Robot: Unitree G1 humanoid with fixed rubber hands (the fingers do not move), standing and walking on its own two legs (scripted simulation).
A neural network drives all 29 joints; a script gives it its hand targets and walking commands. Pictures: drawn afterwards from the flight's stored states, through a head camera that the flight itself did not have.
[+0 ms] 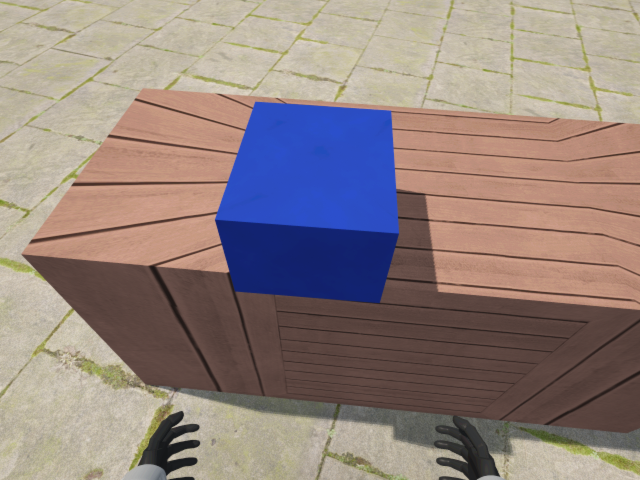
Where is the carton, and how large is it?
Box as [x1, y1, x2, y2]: [215, 102, 398, 302]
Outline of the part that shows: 255,102 215,218 235,291 379,302 398,235 390,111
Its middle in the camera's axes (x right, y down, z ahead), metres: -0.01 -0.07 +0.68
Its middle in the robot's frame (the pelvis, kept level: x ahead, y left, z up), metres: +0.55 +0.00 -0.01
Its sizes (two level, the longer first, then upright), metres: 0.290 0.246 0.182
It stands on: a pedestal, 0.68 m high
